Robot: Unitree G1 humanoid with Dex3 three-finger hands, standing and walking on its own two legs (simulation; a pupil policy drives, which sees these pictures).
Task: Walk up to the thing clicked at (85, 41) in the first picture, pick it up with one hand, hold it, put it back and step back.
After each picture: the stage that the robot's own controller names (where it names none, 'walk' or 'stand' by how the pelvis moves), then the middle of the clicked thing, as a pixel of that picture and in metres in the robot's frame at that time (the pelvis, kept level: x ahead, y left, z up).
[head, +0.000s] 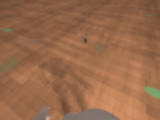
stand; (85, 39) +1.83 +0.16 -0.65
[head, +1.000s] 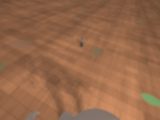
walk; (81, 42) +1.71 +0.16 -0.64
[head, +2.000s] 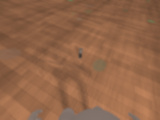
walk; (80, 53) +1.19 +0.17 -0.64
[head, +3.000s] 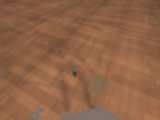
walk; (74, 71) +0.76 +0.21 -0.65
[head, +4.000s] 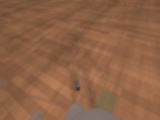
walk; (77, 86) +0.51 +0.20 -0.63
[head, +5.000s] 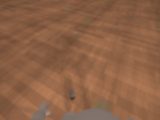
stand; (72, 95) +0.39 +0.19 -0.65
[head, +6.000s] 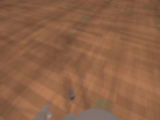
stand; (71, 95) +0.37 +0.20 -0.66
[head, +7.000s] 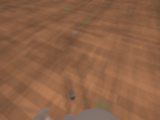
stand; (72, 95) +0.38 +0.20 -0.66
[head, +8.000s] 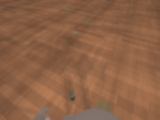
stand; (72, 96) +0.38 +0.20 -0.66
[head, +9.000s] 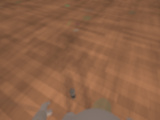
go down; (72, 94) +0.38 +0.19 -0.66
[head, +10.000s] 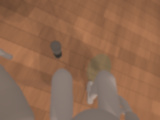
go down; (57, 51) +0.47 +0.22 -0.24
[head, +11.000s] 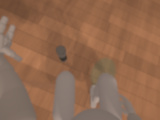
close in; (62, 55) +0.47 +0.21 -0.25
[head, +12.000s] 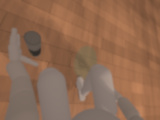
close in; (34, 46) +0.46 +0.26 -0.16
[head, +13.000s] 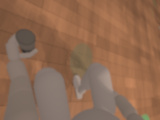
lift; (27, 45) +0.45 +0.27 -0.16
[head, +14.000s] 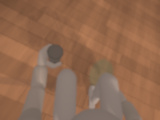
lift; (54, 57) +0.37 +0.25 -0.05
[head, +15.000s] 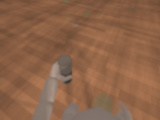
hold; (66, 71) +0.32 +0.16 +0.07
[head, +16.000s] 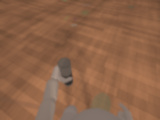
hold; (66, 74) +0.32 +0.16 +0.03
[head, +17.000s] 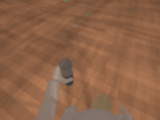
crouch; (67, 74) +0.31 +0.16 +0.03
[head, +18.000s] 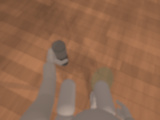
crouch; (61, 55) +0.43 +0.18 -0.04
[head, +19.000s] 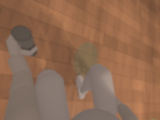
lower; (27, 44) +0.46 +0.27 -0.17
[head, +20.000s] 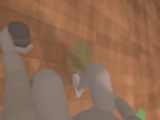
lower; (21, 41) +0.47 +0.28 -0.17
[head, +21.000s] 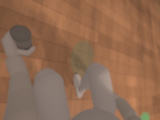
lower; (24, 44) +0.46 +0.28 -0.17
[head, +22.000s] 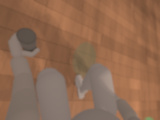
lower; (29, 45) +0.45 +0.27 -0.16
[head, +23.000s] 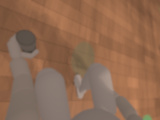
rest; (28, 47) +0.44 +0.26 -0.17
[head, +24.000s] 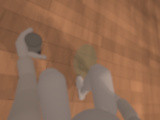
withdraw; (34, 48) +0.45 +0.25 -0.17
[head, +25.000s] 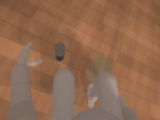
walk; (59, 53) +0.46 +0.22 -0.21
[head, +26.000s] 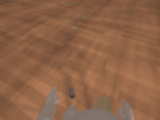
stand; (72, 93) +0.39 +0.17 -0.58
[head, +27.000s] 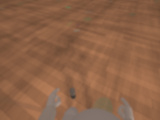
stand; (72, 93) +0.40 +0.18 -0.60
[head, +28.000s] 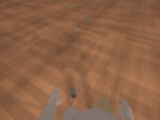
stand; (73, 93) +0.40 +0.17 -0.60
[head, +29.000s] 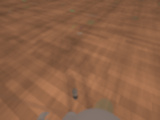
walk; (75, 94) +0.42 +0.17 -0.65
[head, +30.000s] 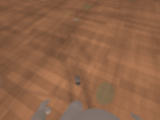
walk; (77, 80) +0.50 +0.16 -0.64
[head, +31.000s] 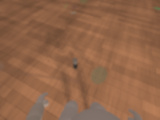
walk; (75, 63) +0.76 +0.21 -0.63
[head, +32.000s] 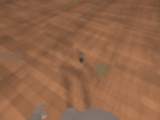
stand; (81, 57) +1.04 +0.19 -0.63
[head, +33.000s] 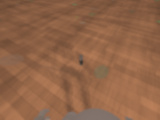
stand; (81, 60) +1.05 +0.18 -0.66
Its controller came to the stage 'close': yes
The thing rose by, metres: 0.70
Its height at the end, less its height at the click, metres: +0.00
